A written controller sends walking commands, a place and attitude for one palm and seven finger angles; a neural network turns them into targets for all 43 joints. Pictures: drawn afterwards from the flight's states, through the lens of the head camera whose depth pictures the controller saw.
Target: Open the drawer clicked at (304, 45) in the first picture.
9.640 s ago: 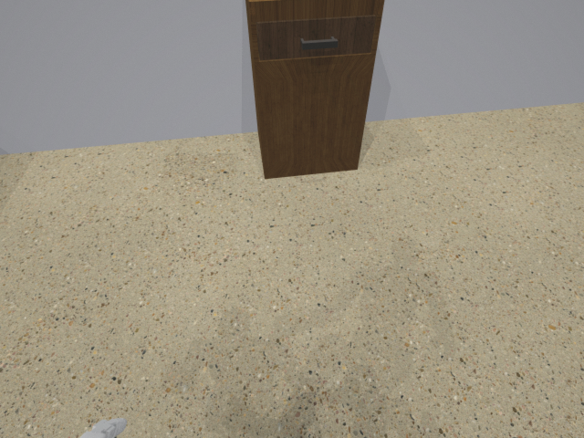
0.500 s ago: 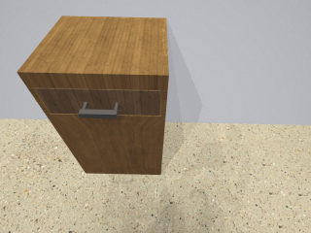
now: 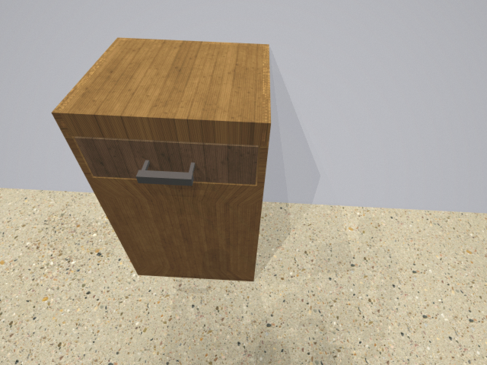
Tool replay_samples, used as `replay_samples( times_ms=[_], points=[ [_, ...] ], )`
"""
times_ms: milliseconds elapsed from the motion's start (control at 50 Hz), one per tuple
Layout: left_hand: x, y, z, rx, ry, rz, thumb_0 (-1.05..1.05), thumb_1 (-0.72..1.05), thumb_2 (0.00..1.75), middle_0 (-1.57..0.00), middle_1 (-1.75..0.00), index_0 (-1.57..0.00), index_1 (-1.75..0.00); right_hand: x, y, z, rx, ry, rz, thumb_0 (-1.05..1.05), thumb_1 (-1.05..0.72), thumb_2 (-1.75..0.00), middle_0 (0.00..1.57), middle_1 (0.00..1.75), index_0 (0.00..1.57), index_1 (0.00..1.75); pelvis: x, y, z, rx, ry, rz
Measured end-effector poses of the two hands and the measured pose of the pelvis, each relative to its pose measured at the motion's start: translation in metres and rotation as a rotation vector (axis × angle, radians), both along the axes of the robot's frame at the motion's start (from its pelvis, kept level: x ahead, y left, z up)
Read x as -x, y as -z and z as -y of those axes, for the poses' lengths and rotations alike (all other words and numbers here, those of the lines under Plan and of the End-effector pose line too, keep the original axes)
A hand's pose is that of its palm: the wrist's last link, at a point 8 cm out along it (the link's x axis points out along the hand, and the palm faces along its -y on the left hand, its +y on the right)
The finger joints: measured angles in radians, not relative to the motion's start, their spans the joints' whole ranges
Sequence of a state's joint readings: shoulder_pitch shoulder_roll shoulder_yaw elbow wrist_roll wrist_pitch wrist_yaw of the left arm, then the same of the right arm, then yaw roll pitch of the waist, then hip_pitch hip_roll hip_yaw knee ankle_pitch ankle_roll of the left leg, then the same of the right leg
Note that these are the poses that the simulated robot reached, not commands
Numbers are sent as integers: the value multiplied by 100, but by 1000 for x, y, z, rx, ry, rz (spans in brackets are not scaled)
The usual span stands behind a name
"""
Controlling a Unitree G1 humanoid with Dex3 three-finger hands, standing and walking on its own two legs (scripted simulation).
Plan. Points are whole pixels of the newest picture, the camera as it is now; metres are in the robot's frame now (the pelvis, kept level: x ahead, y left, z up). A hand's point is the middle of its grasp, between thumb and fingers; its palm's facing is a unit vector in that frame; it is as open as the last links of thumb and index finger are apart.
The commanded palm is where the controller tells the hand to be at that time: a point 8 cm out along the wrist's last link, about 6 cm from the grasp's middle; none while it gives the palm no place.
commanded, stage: shuffle to correct the standing spot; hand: left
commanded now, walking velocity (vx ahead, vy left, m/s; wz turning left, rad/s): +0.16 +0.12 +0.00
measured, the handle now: (167, 171) +0.57 +0.24 -0.07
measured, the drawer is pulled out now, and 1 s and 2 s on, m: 0.00 0.00 0.00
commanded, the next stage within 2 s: come to a stop and stand still in 0.04 s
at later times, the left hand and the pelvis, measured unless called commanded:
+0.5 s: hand out of the picture +0.07 +0.24 -0.17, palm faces +0.01 -0.96 -0.27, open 7.4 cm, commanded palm none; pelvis +0.04 +0.04 -0.01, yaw -2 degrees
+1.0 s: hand out of the picture +0.08 +0.18 -0.16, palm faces -0.01 -0.97 -0.24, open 7.2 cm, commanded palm none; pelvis +0.03 +0.00 +0.00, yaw -2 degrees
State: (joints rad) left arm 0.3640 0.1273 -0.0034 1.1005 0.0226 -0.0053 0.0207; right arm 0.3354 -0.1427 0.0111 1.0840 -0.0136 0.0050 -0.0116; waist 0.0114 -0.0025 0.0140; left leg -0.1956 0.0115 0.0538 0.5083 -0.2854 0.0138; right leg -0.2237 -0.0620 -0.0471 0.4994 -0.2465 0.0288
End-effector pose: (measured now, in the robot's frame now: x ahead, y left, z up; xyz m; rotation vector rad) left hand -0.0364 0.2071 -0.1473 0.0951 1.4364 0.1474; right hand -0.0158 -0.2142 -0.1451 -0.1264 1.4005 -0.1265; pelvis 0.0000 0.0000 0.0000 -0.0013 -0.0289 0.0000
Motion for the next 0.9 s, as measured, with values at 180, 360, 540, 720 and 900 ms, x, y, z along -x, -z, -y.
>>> replay_samples(
  times_ms=[180, 360, 540, 720, 900],
  points=[
    [4, 8, -8, 16, -59, -30, 0, 91, 90, -20, -30, -20, -30, 1, 1, -5, 19, -2, -55, 0, -91, -90, 20, 30, 20, 30, -18, 6, -11, 9, -8, -14],
    [-40, 6, -51, -34, 13, -33, 0, 91, 90, -20, -30, -20, -30, -40, 0, -38, 29, 6, 31, 1, -92, -90, 20, 30, 20, 30, -37, 6, -39, 22, 3, -36],
    [-118, -16, -77, -141, 72, 122, 0, 91, 90, -19, -30, -19, -30, -52, 16, -38, 5, 55, 38, 2, -93, -90, 21, 30, 20, 30, -44, 7, -41, -11, 38, -34],
    [-152, -23, -52, -127, 125, 222, 0, 91, 90, -19, -30, -19, -30, -52, 16, -19, -3, 56, 50, 1, -92, -90, 20, 30, 20, 30, -35, 5, -26, -22, 41, -44],
    [-134, -20, -20, -77, 97, 212, -1, 94, 90, -20, -30, -20, -30, -47, 7, -3, -4, 25, 31, 1, -92, -90, 20, 30, 20, 30, -31, -2, -7, -21, 30, -30]
  ],
)
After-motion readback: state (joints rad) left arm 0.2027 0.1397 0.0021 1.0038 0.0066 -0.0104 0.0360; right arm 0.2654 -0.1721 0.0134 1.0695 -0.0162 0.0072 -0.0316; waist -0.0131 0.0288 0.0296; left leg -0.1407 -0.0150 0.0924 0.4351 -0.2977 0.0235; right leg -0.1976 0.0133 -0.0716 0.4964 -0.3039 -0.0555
